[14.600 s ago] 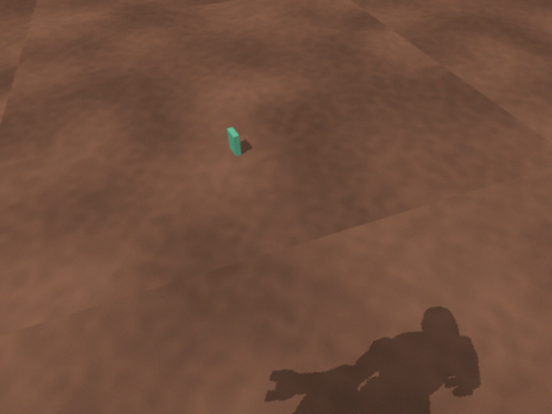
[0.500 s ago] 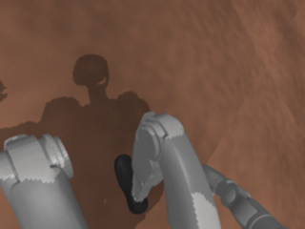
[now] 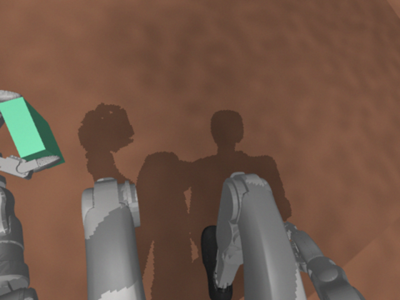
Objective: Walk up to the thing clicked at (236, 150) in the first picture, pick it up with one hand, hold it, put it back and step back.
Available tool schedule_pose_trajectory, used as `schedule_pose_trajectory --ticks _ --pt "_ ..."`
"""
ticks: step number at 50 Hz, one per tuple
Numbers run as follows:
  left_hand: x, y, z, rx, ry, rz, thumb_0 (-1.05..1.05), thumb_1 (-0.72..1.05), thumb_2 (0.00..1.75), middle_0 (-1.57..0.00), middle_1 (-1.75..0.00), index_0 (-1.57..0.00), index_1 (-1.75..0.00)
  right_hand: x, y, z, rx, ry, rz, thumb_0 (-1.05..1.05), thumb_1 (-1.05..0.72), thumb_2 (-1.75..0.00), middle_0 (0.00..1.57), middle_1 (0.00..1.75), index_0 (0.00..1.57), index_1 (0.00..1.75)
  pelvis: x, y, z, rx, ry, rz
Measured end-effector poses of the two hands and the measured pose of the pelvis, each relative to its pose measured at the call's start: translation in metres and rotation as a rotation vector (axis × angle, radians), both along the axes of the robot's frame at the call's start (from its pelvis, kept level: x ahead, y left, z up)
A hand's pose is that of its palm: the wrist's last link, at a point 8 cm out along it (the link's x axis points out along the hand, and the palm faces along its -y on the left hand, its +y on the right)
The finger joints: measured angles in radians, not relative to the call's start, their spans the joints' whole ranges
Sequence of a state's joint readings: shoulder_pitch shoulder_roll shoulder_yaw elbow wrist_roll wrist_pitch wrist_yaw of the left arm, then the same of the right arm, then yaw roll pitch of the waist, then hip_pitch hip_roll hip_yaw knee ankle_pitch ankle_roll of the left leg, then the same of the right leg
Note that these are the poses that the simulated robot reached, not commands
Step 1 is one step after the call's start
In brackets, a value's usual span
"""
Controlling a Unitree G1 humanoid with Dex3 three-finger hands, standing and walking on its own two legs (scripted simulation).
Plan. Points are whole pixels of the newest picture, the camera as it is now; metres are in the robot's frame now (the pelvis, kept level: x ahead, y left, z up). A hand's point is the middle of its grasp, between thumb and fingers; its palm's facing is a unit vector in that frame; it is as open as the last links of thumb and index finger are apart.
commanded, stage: hold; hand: left
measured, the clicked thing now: (36, 137) +0.39 +0.30 -0.07
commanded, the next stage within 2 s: none
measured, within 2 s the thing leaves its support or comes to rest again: neither
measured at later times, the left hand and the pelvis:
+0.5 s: hand out of the picture +0.37 +0.28 +0.20, palm faces +0.37 -0.93 -0.04, open 11.9 cm; pelvis +0.02 -0.01 +0.17, yaw +7 degrees
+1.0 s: hand out of the picture +0.38 +0.26 +0.35, palm faces +0.36 -0.93 -0.03, open 11.8 cm; pelvis +0.06 +0.01 +0.31, yaw +10 degrees
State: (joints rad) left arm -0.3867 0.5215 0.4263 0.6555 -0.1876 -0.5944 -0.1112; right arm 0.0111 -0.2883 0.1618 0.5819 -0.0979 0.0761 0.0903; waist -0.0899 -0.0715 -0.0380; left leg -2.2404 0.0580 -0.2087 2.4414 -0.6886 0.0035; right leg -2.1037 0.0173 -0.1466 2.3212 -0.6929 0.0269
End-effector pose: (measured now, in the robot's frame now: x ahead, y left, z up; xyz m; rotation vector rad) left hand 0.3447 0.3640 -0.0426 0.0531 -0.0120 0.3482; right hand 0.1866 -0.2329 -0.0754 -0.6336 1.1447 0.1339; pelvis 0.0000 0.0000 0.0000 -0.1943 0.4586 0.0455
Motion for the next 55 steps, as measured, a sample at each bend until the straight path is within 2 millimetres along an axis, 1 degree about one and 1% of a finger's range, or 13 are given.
schedule_pose_trajectory --ticks 3,6,9,12,17,26,31,36,41,47,55 --pt "-0.005 -0.003 0.030 0.009 -0.005 0.003 -0.03 -0.61 0.81 -0.64 -1.07 -0.66 -1.13 0.009 0.003 0.003 0.049 -0.029 -0.041 0.00 -0.90 -0.89 0.21 0.29 0.21 0.29 0.001 -0.002 0.013 0.020 0.031 0.013" --pt "-0.008 -0.007 0.058 0.013 0.003 -0.004 -0.03 -0.61 0.81 -0.63 -1.07 -0.66 -1.13 0.017 0.005 0.010 0.091 -0.058 -0.082 0.00 -0.91 -0.90 0.21 0.29 0.21 0.29 0.003 -0.003 0.029 0.037 0.057 0.023" --pt "-0.011 -0.012 0.090 0.007 0.007 -0.001 -0.03 -0.61 0.81 -0.63 -1.07 -0.66 -1.13 0.024 0.006 0.022 0.124 -0.083 -0.121 0.00 -0.92 -0.90 0.21 0.30 0.21 0.29 0.005 -0.005 0.048 0.053 0.082 0.031" --pt "-0.014 -0.019 0.120 -0.005 0.015 0.011 -0.03 -0.61 0.81 -0.63 -1.07 -0.66 -1.13 0.028 0.006 0.038 0.146 -0.102 -0.150 0.00 -0.92 -0.90 0.21 0.30 0.21 0.29 0.007 -0.006 0.069 0.066 0.096 0.039" --pt "-0.016 -0.030 0.171 -0.015 0.026 0.015 -0.03 -0.61 0.81 -0.64 -1.07 -0.67 -1.12 0.034 0.004 0.075 0.162 -0.134 -0.188 0.00 -0.93 -0.90 0.21 0.30 0.21 0.30 0.012 -0.007 0.109 0.080 0.102 0.051" --pt "-0.014 -0.047 0.258 -0.026 0.034 0.026 -0.03 -0.61 0.80 -0.64 -1.06 -0.67 -1.11 0.042 0.000 0.156 0.164 -0.201 -0.236 0.00 -0.92 -0.90 0.21 0.30 0.20 0.30 0.026 -0.005 0.183 0.096 0.070 0.072" --pt "-0.015 -0.055 0.300 -0.034 0.044 0.028 -0.02 -0.61 0.80 -0.65 -1.06 -0.68 -1.10 0.046 0.002 0.199 0.171 -0.235 -0.249 0.01 -0.92 -0.90 0.21 0.30 0.20 0.30 0.036 -0.003 0.222 0.106 0.037 0.083" --pt "-0.015 -0.060 0.332 -0.044 0.046 0.033 -0.02 -0.61 0.80 -0.65 -1.05 -0.68 -1.10 0.050 0.006 0.235 0.177 -0.257 -0.239 0.01 -0.91 -0.90 0.21 0.30 0.20 0.30 0.044 0.000 0.254 0.117 -0.004 0.095" --pt "-0.012 -0.063 0.357 -0.039 0.045 0.024 -0.02 -0.61 0.80 -0.66 -1.04 -0.69 -1.09 0.051 0.011 0.262 0.184 -0.271 -0.229 0.01 -0.90 -0.89 0.21 0.30 0.20 0.30 0.049 0.002 0.278 0.126 -0.043 0.104" --pt "-0.010 -0.064 0.384 -0.035 0.043 0.019 -0.02 -0.61 0.80 -0.66 -1.03 -0.69 -1.08 0.051 0.018 0.285 0.199 -0.263 -0.221 0.01 -0.91 -0.89 0.21 0.30 0.20 0.30 0.056 0.006 0.303 0.137 -0.084 0.112" --pt "-0.004 -0.066 0.413 -0.038 0.044 0.018 -0.02 -0.61 0.79 -0.67 -1.03 -0.70 -1.07 0.049 0.025 0.308 0.214 -0.244 -0.213 0.01 -0.91 -0.90 0.21 0.30 0.20 0.30 0.064 0.008 0.330 0.148 -0.130 0.119"
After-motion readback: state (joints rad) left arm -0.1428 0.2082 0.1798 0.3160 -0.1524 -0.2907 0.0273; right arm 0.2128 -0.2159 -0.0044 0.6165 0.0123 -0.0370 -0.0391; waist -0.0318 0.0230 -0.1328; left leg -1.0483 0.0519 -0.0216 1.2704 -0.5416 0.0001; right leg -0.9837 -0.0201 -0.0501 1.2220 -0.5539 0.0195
